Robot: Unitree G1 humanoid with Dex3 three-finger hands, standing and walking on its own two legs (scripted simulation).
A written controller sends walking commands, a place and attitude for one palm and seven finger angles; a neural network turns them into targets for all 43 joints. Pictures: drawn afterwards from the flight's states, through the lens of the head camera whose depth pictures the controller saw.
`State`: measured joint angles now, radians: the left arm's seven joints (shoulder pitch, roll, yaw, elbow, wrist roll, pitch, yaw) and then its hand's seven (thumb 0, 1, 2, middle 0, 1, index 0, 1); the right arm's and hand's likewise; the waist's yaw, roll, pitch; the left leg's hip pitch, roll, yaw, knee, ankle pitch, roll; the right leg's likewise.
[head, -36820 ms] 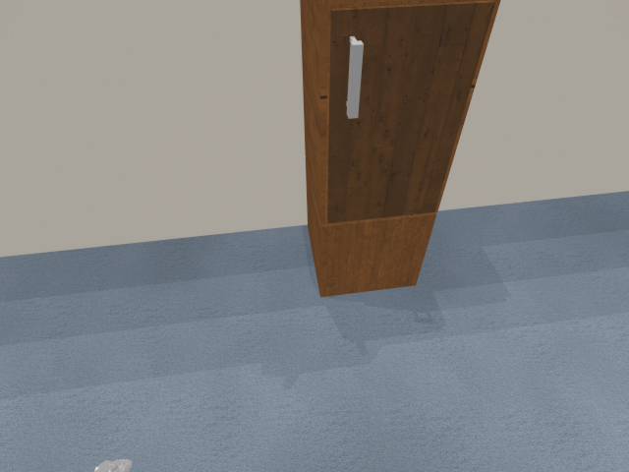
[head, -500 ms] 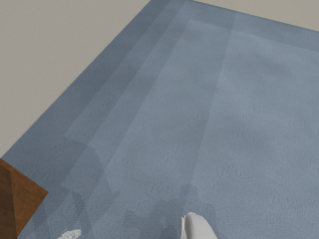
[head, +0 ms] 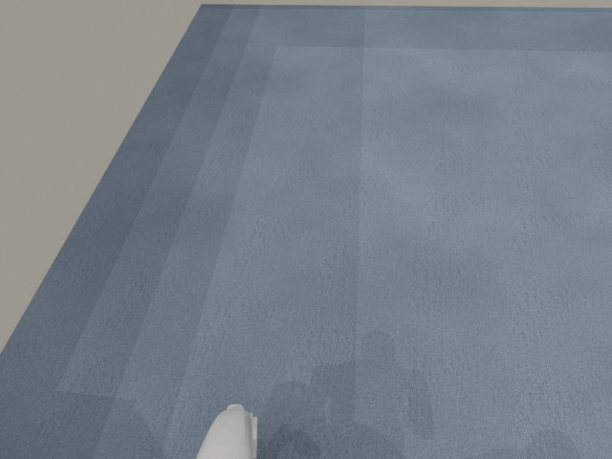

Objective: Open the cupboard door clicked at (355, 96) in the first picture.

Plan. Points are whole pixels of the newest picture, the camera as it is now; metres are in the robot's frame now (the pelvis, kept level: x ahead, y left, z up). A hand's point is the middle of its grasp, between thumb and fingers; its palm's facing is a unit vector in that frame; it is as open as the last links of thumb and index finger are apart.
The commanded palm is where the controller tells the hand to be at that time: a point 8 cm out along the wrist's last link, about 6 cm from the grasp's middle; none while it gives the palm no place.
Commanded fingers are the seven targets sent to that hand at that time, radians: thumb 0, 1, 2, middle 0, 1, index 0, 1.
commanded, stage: walk to a spot facing it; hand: left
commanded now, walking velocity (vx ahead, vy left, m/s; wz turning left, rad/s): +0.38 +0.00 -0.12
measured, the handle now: out of the picture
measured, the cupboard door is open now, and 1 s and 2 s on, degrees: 48 48 48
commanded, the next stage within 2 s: turn to face it in 0.66 s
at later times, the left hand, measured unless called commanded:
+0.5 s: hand (212, 312) +0.37 +0.20 -0.18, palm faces -0.05 -0.98 -0.17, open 7.3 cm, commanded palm none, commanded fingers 0.00 0.90 0.90 -0.20 -0.30 -0.20 -0.30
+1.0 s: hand (270, 209) +0.61 +0.11 -0.17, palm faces -0.09 -0.98 -0.20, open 7.2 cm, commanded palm none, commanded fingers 0.00 0.90 0.90 -0.20 -0.30 -0.20 -0.30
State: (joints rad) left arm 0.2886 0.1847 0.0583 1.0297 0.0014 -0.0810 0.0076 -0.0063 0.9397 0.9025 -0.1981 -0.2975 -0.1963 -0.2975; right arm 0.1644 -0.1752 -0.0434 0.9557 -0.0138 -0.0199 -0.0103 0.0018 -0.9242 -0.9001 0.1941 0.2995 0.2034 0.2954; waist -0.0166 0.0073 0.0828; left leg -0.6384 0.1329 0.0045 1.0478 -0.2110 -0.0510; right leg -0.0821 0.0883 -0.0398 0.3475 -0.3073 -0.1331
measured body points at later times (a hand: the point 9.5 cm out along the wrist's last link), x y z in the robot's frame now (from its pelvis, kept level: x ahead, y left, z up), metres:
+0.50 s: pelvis +0.31 +0.02 +0.00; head +0.34 +0.04 +0.45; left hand +0.37 +0.25 -0.16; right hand +0.25 -0.20 -0.15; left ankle +0.23 +0.08 -0.74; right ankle +0.36 -0.15 -0.65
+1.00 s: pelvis +0.57 -0.05 +0.00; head +0.60 -0.07 +0.45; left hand +0.61 +0.17 -0.15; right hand +0.56 -0.29 -0.16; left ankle +0.66 +0.09 -0.68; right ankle +0.51 -0.10 -0.74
